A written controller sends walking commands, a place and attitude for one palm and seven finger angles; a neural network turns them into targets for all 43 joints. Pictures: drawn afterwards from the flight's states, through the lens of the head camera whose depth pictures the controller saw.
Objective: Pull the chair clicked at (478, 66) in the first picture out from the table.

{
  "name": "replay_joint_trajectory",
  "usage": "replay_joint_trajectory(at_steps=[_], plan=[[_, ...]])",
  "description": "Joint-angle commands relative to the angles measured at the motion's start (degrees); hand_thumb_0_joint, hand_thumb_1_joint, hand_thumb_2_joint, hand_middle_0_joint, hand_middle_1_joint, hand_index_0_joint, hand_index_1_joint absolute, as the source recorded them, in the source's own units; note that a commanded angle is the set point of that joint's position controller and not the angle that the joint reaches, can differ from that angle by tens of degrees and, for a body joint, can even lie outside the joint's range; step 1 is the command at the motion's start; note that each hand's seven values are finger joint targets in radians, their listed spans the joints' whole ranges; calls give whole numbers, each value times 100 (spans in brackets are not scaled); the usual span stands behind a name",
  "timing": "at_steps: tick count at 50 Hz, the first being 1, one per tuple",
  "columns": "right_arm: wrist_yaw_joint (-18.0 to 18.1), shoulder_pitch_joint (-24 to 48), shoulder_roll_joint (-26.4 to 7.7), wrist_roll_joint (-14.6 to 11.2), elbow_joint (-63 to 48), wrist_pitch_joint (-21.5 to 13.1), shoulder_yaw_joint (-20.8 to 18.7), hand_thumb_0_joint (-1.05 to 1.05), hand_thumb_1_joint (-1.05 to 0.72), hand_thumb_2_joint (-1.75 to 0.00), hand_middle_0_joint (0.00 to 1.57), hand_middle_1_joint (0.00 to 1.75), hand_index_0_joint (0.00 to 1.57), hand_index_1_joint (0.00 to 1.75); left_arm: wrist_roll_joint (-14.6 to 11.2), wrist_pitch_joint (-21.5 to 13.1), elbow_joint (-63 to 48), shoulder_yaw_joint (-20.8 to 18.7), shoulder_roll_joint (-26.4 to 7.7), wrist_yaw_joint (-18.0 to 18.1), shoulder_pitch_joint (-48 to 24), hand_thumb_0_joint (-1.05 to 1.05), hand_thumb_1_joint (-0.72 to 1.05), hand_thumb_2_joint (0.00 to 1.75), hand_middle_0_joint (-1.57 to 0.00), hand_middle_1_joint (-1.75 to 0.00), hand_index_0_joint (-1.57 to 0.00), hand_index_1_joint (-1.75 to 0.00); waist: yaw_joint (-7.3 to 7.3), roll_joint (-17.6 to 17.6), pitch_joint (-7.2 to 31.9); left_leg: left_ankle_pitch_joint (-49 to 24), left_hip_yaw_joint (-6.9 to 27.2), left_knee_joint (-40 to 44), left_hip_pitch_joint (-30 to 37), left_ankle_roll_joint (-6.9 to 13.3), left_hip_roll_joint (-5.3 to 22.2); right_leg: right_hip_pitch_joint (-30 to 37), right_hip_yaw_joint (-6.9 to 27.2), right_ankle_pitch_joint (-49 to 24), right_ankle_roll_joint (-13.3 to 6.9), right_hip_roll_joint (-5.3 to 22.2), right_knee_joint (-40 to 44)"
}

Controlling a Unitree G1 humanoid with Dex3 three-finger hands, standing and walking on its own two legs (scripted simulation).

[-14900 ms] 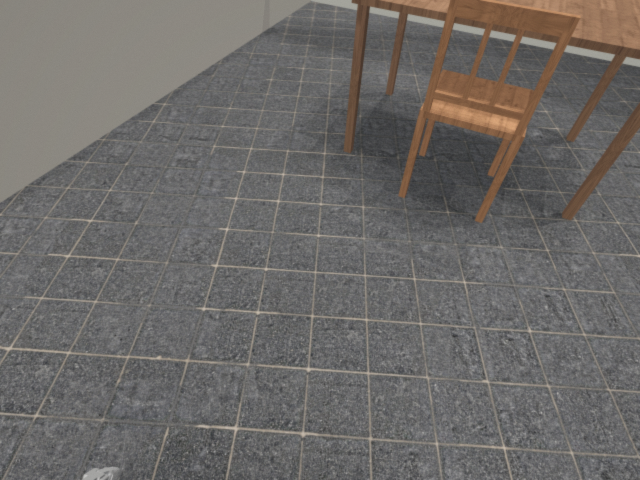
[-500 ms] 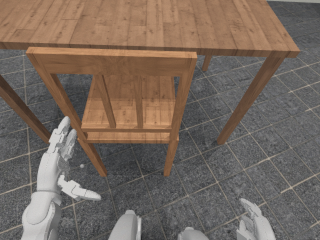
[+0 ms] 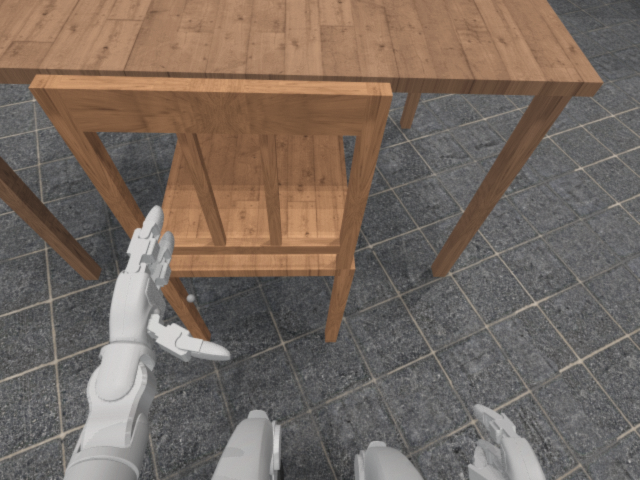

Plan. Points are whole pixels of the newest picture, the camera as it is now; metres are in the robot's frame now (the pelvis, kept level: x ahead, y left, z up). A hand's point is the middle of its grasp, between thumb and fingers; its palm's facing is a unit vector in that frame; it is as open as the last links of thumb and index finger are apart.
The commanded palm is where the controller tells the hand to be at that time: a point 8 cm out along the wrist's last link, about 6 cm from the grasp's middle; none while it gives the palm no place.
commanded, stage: aim the fingers beside a spindle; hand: left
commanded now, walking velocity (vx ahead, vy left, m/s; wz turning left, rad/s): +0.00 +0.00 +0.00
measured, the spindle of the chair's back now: (205, 195) +0.50 +0.19 +0.00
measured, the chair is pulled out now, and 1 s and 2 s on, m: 0.00 0.00 0.00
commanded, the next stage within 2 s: push the fingers through the gap in 0.92 s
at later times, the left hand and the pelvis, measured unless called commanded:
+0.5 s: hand (202, 285) +0.35 +0.16 +0.01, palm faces +0.07 -1.00 -0.04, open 16.9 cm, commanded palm +0.32 +0.21 +0.01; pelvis +0.00 -0.01 -0.01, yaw -1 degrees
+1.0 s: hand (198, 287) +0.35 +0.17 +0.00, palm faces +0.07 -1.00 -0.03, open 16.9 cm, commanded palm +0.32 +0.21 +0.01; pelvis +0.00 -0.01 -0.01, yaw +0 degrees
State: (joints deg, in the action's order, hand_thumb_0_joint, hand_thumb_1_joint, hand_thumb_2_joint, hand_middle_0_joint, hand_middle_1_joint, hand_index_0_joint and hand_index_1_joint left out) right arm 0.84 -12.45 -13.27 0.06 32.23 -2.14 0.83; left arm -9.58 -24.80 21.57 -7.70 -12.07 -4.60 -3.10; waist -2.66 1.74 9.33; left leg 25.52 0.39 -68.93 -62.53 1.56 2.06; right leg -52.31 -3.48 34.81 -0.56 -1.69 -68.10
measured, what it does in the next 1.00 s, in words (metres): stands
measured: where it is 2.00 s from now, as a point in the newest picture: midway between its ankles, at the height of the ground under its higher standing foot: outside the picture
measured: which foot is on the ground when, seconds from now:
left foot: down 0.00-1.00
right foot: down 0.00-1.00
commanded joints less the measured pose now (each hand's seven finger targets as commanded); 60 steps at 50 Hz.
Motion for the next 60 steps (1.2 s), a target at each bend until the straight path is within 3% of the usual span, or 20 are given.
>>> replay_joint_trajectory(at_steps=[1,6,7,9,10,15,18,20,26,29,30,38,40,43,46,51,52,54,55,60], plan=[[47,-1,-871,-2,-690,-181,-365,0,-90,-90,20,30,20,30,-44,-548,-1096,-311,-730,27,-1216,0,-50,30,-6,-8,-6,-8,-48,230,1848,-1107,291,752,2284,-13,-22,-127,79,-1492,-89,-26,955],[63,-40,-906,-18,-580,-142,-377,0,-90,-90,20,30,20,30,-67,-596,-822,-243,-713,-66,-1654,0,-50,30,-6,-8,-6,-8,-162,120,1803,-993,270,609,2081,12,-33,-234,135,-1476,-70,-22,936],[64,-58,-915,-15,-577,-136,-390,0,-90,-90,20,30,20,30,-48,-619,-804,-315,-770,-66,-1552,0,-50,30,-6,-8,-6,-8,-83,240,1880,-1034,292,625,2153,-15,-25,-257,109,-1459,-94,-22,887],[48,-63,-902,-14,-582,-131,-386,0,-90,-90,20,30,20,30,-65,-617,-831,-155,-610,-71,-1640,0,-50,30,-6,-8,-6,-8,-102,307,1972,-1107,302,614,2248,-14,-33,-291,90,-1499,-98,-17,868],[56,-77,-919,-9,-564,-126,-396,0,-90,-90,20,30,20,30,-66,-611,-750,-292,-746,-46,-1601,0,-50,30,-6,-8,-6,-8,-99,253,1988,-1170,302,570,2217,-4,-24,-279,106,-1574,-100,-27,851],[41,-105,-915,8,-503,-73,-396,0,-90,-90,20,30,20,30,14,-687,-554,-289,-751,63,-2030,0,-50,30,-6,-8,-6,-8,-142,232,1965,-1040,309,474,2077,-4,-33,-472,116,-1448,-93,-26,767],[19,-102,-910,15,-530,-28,-400,0,-90,-90,20,30,20,30,1,-702,-514,-409,-821,95,-1929,0,-50,30,-6,-8,-6,-8,-78,117,2151,-1100,248,440,2002,4,-52,-262,169,-1602,-81,-17,765],[17,-117,-923,13,-575,4,-404,0,-90,-90,20,30,20,30,6,-699,-523,-662,-1067,103,-1675,0,-50,30,-6,-8,-6,-8,40,198,2306,-1242,233,455,2010,-7,-53,-111,178,-1753,-99,-34,707],[4,-92,-880,-35,-621,58,-392,0,-90,-90,20,30,20,30,-96,-656,-638,-389,-776,-15,-1567,0,-50,30,-6,-8,-6,-8,-80,-6,2028,-1153,185,466,1840,27,-55,-45,211,-1811,-56,-32,803],[21,-87,-892,-47,-595,36,-403,0,-90,-90,20,30,20,30,-112,-714,-709,-352,-771,-54,-1595,0,-50,30,-6,-8,-6,-8,-113,46,1979,-1079,207,470,1897,18,-48,-166,184,-1672,-67,-32,811],[34,-73,-897,-40,-563,21,-397,0,-90,-90,20,30,20,30,-107,-736,-712,-264,-722,-61,-1721,0,-50,30,-6,-8,-6,-8,-182,100,1882,-1035,234,454,1912,30,-38,-301,176,-1601,-66,-38,815],[46,-66,-912,-24,-514,-19,-403,0,-90,-90,20,30,20,30,-23,-766,-704,-274,-770,-4,-2000,0,-50,30,-6,-8,-6,-8,-123,352,2052,-1006,310,460,2144,-9,-36,-517,123,-1401,-105,-25,749],[40,-86,-929,-14,-538,-2,-412,0,-90,-90,20,30,20,30,-26,-705,-593,-406,-844,30,-1716,0,-50,30,-6,-8,-6,-8,-72,238,2122,-1141,315,458,2165,-4,-36,-433,111,-1528,-109,-37,742],[19,-44,-902,-20,-583,49,-391,0,-90,-90,20,30,20,30,-26,-647,-545,-374,-803,38,-1740,0,-50,30,-6,-8,-6,-8,-74,172,2068,-1082,251,451,2003,6,-60,-312,157,-1584,-89,-35,769],[27,-71,-909,-24,-584,95,-378,0,-90,-90,20,30,20,30,-26,-631,-429,-562,-975,44,-1766,0,-50,30,-6,-8,-6,-8,-50,140,1972,-1079,255,458,1897,1,-50,-299,154,-1598,-94,-42,748],[2,-68,-894,-24,-649,56,-402,0,-90,-90,20,30,20,30,-67,-702,-803,-283,-711,-23,-1569,0,-50,30,-6,-8,-6,-8,-45,317,2254,-1357,287,470,2270,-17,-28,-303,110,-1757,-101,-44,719],[4,-56,-913,-27,-615,59,-402,0,-90,-90,20,30,20,30,-64,-713,-834,-267,-754,-9,-1734,0,-50,30,-6,-8,-6,-8,-104,362,2184,-1275,318,476,2284,-23,-13,-433,98,-1646,-102,-45,724],[21,-96,-920,-23,-539,64,-402,0,-90,-90,20,30,20,30,-63,-681,-617,-261,-720,-7,-1868,0,-50,30,-6,-8,-6,-8,-191,91,1981,-1114,306,443,2068,1,-23,-446,107,-1563,-77,-52,772],[35,-109,-942,-20,-516,59,-393,0,-90,-90,20,30,20,30,-36,-699,-570,-358,-860,8,-2033,0,-50,30,-6,-8,-6,-8,-193,141,1935,-1048,322,425,1998,2,-27,-509,109,-1482,-93,-58,745],[32,-155,-948,1,-450,52,-395,0,-90,-90,20,30,20,30,39,-723,-459,-274,-797,63,-2472,0,-50,30,-6,-8,-6,-8,-202,362,2110,-1092,372,418,2216,-18,-32,-665,82,-1414,-116,-52,699]])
